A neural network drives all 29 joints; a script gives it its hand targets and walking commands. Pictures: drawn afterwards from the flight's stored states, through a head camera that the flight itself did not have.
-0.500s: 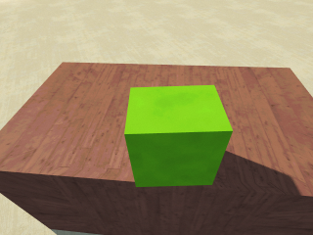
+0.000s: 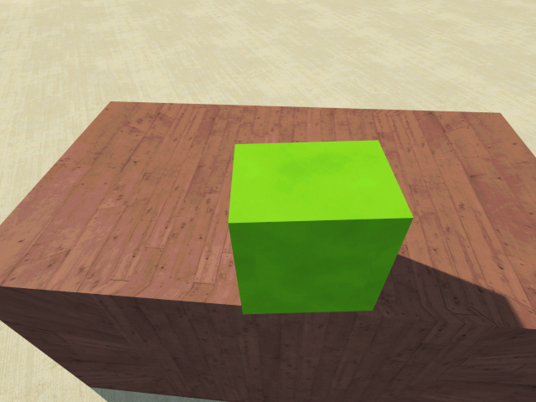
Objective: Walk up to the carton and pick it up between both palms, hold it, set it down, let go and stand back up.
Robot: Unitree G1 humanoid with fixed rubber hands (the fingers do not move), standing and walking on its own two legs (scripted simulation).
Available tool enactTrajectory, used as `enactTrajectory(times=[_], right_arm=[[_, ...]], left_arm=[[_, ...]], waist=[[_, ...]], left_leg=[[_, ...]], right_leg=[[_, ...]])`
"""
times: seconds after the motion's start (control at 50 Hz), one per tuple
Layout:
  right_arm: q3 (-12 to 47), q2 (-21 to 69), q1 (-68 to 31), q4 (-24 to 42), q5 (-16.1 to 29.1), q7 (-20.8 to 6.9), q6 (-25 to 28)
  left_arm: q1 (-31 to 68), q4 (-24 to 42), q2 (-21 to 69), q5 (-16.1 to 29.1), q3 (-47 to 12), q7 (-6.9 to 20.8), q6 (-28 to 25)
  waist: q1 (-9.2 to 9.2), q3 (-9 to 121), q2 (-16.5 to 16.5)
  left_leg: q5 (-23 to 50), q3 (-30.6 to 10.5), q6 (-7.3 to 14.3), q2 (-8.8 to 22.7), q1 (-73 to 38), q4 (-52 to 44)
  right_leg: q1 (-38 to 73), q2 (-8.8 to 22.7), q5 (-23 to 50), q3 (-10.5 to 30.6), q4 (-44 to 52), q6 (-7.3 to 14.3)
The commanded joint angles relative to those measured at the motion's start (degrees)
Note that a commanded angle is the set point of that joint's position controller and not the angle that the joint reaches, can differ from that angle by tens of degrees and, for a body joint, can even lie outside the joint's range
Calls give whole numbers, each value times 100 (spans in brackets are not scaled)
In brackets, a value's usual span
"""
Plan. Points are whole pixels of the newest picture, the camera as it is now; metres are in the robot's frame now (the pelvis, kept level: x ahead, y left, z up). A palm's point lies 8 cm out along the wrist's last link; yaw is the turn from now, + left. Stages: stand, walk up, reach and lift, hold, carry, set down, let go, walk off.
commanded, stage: stand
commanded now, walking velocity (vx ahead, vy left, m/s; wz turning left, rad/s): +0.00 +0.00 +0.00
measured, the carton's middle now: (307, 231) +0.40 -0.04 +0.04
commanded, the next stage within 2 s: none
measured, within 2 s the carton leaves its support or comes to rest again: neither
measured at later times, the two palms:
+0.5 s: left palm out of the picture +0.06 +0.26 -0.12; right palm out of the picture +0.07 -0.26 -0.10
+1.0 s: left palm out of the picture +0.05 +0.24 -0.12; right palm out of the picture +0.05 -0.27 -0.11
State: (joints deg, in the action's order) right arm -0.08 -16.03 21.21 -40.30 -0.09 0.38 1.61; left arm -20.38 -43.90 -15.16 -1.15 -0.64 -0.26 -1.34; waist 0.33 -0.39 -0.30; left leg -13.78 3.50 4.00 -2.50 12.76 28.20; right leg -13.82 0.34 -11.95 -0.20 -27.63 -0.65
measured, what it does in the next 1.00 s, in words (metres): stands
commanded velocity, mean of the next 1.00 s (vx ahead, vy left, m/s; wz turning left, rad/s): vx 0.00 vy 0.00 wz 0.00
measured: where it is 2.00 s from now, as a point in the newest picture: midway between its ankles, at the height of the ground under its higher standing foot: outside the picture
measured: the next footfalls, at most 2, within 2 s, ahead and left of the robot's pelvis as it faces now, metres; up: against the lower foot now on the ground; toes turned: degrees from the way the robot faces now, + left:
none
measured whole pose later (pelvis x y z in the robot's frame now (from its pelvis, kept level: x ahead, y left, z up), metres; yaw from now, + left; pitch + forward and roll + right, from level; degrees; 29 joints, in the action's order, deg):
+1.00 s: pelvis +0.02 -0.01 +0.01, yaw +0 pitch -1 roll +0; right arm 0.2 -14.8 21.5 -46.5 0.0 1.4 1.1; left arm -19.6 -50.7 -14.4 -0.4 -1.1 -1.6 -0.9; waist 0.1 -0.4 -0.4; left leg -12.9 3.2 2.9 -2.1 9.9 24.1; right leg -11.7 -0.1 -11.9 0.1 -25.0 0.1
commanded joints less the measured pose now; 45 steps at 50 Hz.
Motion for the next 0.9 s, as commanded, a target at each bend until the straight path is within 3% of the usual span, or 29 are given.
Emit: enactTrajectory(times=[0.0,0.22,0.26,0.36,0.88], right_arm=[[-186,-713,122,327,4,28,78],[-167,-701,136,290,16,46,65],[-160,-705,161,277,-5,63,72],[-151,-661,193,220,0,72,61],[-125,-537,281,-315,8,119,17]], left_arm=[[-108,287,-640,0,151,-29,-69],[-133,211,-648,7,109,-66,-45],[-117,147,-609,28,105,-91,-29],[-129,7,-619,38,101,-112,-44],[-144,-426,-601,77,97,-153,-13]], waist=[[-8,-306,67],[-14,-238,53],[6,-231,122],[2,-210,79],[-21,-292,-8]], left_leg=[[-442,-1033,-171,855,450,-895],[61,-1041,-217,867,284,-889],[171,-1182,-305,995,256,-1086],[357,-1060,-317,927,94,-1074],[260,-911,-232,855,-68,-974]], right_leg=[[36,469,-97,585,364,103],[60,497,78,553,310,73],[126,498,97,596,297,78],[143,536,201,625,366,76],[80,553,267,683,643,145]])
